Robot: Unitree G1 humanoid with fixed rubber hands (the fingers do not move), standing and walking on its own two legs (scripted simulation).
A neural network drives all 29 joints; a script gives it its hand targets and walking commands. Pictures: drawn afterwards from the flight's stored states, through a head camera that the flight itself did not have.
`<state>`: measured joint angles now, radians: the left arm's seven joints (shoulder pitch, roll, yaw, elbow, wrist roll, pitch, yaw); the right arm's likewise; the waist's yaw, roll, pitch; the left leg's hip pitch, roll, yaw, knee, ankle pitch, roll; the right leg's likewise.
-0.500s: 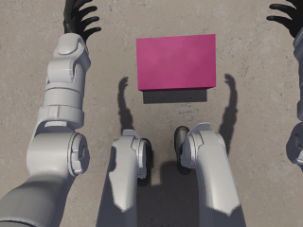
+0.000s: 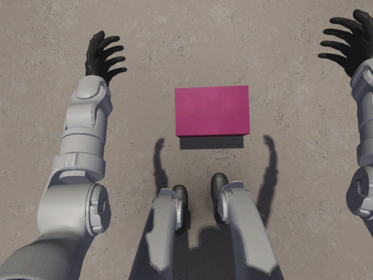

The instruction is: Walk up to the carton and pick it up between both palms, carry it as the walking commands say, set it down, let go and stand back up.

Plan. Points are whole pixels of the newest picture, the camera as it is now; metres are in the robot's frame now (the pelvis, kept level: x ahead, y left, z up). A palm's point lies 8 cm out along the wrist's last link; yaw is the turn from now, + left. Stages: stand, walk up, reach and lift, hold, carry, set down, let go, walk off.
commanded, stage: set down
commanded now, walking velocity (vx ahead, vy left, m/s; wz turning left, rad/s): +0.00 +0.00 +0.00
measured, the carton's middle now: (211, 113) +0.49 -0.07 -0.56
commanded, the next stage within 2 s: let go in 0.22 s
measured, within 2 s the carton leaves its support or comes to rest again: neither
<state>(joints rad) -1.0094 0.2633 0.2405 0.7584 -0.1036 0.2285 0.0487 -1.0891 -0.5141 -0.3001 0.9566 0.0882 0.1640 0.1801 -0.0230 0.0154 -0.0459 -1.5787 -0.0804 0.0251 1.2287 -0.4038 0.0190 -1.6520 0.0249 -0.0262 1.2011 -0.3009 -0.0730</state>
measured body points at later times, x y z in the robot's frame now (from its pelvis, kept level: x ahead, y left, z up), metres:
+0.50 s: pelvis +0.04 +0.00 +0.08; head +0.31 -0.01 +0.44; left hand +0.44 +0.19 -0.05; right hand +0.43 -0.29 -0.04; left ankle +0.06 +0.10 -0.59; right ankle +0.10 -0.08 -0.59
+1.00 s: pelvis +0.10 +0.02 +0.15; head +0.16 +0.01 +0.59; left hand +0.31 +0.23 +0.07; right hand +0.27 -0.23 +0.06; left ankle +0.06 +0.10 -0.59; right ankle +0.10 -0.08 -0.59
